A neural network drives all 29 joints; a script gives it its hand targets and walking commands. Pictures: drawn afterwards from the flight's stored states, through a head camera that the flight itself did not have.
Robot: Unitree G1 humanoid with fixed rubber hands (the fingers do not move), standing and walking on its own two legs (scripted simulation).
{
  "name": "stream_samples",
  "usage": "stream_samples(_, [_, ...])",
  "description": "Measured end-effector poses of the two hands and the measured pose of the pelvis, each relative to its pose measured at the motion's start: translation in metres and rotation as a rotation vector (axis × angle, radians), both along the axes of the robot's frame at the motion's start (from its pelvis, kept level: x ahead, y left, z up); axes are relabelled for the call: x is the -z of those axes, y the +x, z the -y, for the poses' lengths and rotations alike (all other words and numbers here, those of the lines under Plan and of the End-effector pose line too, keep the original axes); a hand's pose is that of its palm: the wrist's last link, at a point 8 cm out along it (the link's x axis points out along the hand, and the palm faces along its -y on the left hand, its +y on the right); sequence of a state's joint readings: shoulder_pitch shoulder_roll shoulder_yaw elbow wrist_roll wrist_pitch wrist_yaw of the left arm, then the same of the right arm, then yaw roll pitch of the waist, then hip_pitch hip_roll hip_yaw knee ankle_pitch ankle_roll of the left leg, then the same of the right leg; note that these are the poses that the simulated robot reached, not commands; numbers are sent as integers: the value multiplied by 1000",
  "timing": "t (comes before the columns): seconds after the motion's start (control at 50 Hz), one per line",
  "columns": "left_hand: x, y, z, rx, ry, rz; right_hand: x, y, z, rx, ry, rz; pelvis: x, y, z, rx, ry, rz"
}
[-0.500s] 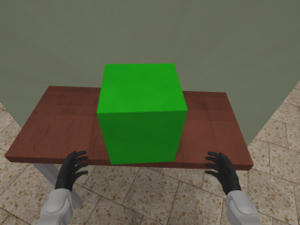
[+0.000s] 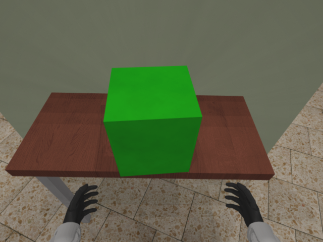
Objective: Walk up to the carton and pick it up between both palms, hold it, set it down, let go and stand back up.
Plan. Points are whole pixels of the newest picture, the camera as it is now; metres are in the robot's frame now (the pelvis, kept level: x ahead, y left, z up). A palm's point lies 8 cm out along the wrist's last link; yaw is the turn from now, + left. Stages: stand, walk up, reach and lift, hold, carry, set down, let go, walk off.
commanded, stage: set down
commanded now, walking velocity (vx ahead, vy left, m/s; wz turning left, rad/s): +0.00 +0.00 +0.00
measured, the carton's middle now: (152, 122) +0.43 +0.05 +0.04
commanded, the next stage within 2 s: let go in 0.44 s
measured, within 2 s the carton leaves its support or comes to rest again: neither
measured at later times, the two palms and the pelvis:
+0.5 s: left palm (80, 227) +0.17 +0.21 -0.06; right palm (260, 233) +0.18 -0.23 -0.06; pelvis +0.01 -0.01 +0.00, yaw +0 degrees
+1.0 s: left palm (82, 234) +0.16 +0.21 -0.08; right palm out of the picture +0.16 -0.23 -0.08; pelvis +0.01 -0.01 +0.00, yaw -1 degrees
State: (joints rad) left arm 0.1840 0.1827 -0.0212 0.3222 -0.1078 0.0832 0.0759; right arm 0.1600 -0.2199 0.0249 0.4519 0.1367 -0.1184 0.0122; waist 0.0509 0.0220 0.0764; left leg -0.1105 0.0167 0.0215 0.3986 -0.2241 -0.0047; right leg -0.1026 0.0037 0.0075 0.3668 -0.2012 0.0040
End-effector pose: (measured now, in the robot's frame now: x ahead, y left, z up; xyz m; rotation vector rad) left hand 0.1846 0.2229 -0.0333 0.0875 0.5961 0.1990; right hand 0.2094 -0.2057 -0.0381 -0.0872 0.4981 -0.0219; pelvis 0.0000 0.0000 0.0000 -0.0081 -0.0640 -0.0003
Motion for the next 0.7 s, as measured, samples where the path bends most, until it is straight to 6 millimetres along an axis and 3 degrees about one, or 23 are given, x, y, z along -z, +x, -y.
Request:
stream_samples(0.3, [24, -16, 10, 13, 4, -117, 23, -28, 18, 33, -40, -113, 1, 2, 6, 5, 3, 7])
stream_samples(0.7, [34, -17, 12, 57, 13, -170, 33, -39, 24, 47, -63, -138, 2, 8, 8, 8, 3, 26])
